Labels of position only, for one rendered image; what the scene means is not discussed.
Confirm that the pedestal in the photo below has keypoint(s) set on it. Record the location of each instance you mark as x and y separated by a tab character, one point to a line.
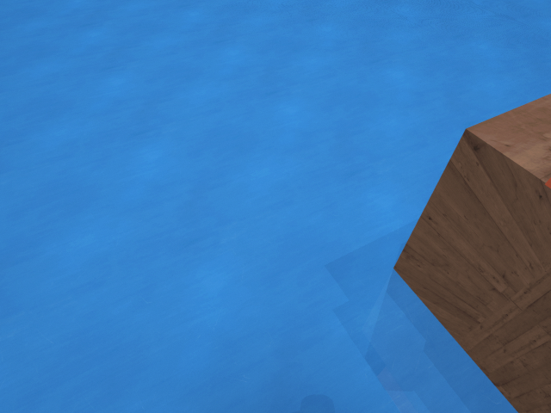
479	256

